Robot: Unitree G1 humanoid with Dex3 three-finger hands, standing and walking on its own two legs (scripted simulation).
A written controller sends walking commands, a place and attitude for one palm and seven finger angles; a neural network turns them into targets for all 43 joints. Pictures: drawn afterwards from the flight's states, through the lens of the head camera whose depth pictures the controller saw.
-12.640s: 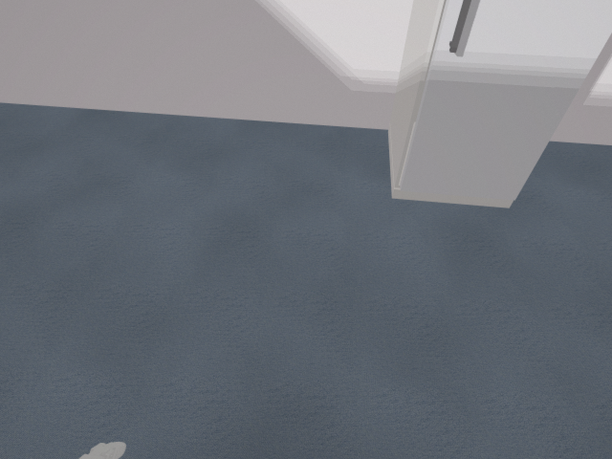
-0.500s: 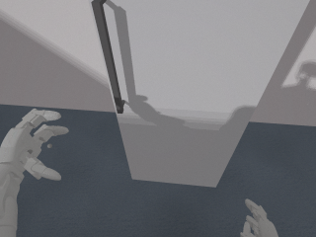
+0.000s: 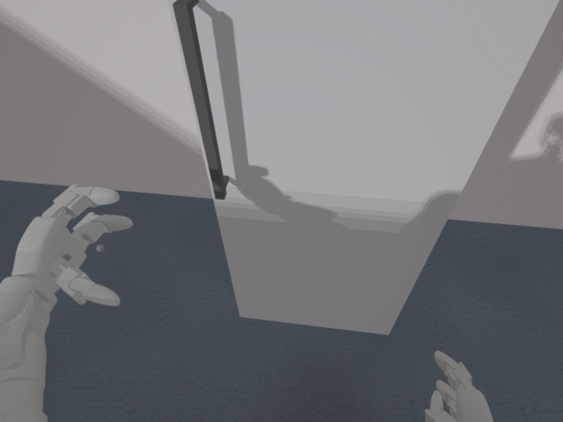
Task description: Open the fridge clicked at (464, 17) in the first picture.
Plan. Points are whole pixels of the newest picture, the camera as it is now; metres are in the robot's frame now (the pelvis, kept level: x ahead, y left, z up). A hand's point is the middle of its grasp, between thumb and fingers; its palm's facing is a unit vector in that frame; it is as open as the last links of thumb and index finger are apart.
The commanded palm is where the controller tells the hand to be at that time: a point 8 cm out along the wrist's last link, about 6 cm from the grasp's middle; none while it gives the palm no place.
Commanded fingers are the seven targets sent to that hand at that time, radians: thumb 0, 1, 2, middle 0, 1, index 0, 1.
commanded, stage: move the hooked fingers beside the handle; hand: left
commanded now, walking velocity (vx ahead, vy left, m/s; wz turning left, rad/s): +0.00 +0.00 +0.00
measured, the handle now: (209, 114) +0.55 +0.18 +0.17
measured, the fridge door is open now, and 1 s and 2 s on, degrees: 0 0 0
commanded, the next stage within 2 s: none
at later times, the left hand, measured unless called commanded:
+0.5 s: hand (133, 207) +0.37 +0.26 +0.12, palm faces -0.01 -1.00 +0.00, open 14.0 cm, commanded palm +0.35 +0.31 +0.12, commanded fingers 0.00 -0.50 0.30 -0.30 -1.20 -0.30 -1.20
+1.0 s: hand (154, 179) +0.44 +0.25 +0.12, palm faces -0.06 -1.00 +0.02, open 14.0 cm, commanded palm +0.42 +0.31 +0.12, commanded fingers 0.00 -0.50 0.30 -0.30 -1.20 -0.30 -1.20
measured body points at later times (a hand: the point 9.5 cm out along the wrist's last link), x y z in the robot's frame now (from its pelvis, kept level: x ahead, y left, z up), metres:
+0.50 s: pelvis +0.00 +0.00 -0.01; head +0.02 -0.01 +0.44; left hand +0.36 +0.31 +0.12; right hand +0.11 -0.27 -0.10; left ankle +0.00 +0.13 -0.73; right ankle +0.02 -0.12 -0.73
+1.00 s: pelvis +0.00 +0.01 -0.01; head +0.06 +0.02 +0.43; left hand +0.43 +0.31 +0.12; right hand +0.07 -0.26 -0.11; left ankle +0.00 +0.13 -0.73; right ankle +0.02 -0.12 -0.73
